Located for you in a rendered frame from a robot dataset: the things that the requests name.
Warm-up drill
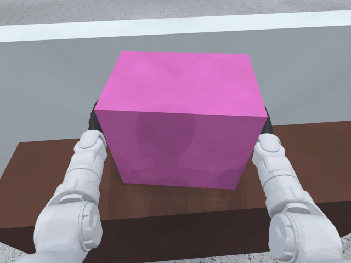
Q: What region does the robot left upper arm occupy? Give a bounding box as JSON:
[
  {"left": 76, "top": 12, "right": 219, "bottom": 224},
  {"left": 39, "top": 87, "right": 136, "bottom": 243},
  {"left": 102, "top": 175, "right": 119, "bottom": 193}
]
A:
[{"left": 13, "top": 201, "right": 103, "bottom": 263}]

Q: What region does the pedestal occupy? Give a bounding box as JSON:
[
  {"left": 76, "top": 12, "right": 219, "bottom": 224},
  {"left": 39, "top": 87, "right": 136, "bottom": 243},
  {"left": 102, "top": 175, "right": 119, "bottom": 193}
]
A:
[{"left": 0, "top": 121, "right": 351, "bottom": 263}]

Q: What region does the carton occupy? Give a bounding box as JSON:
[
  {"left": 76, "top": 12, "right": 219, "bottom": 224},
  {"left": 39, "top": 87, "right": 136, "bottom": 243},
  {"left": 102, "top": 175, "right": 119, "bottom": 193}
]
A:
[{"left": 94, "top": 51, "right": 268, "bottom": 190}]

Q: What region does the left robot hand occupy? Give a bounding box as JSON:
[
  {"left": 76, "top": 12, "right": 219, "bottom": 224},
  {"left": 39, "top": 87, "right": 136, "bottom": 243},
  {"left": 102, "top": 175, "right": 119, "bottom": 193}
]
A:
[{"left": 88, "top": 101, "right": 106, "bottom": 140}]

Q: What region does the right robot hand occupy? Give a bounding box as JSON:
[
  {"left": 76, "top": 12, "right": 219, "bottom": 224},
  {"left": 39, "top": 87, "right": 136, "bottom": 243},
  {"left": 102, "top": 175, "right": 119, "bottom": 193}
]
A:
[{"left": 260, "top": 107, "right": 274, "bottom": 135}]

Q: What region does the left robot forearm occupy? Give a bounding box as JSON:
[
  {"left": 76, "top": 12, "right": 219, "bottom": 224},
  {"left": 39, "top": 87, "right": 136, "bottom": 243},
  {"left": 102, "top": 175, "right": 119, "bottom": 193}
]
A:
[{"left": 33, "top": 130, "right": 107, "bottom": 249}]

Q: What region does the robot right upper arm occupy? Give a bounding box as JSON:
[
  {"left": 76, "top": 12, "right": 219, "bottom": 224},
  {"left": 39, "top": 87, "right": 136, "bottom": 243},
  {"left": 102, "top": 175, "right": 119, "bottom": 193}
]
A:
[{"left": 268, "top": 211, "right": 351, "bottom": 263}]

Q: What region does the right robot forearm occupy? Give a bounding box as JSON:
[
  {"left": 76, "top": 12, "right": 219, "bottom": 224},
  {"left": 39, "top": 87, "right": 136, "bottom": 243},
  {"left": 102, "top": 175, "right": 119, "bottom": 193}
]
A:
[{"left": 252, "top": 133, "right": 342, "bottom": 248}]

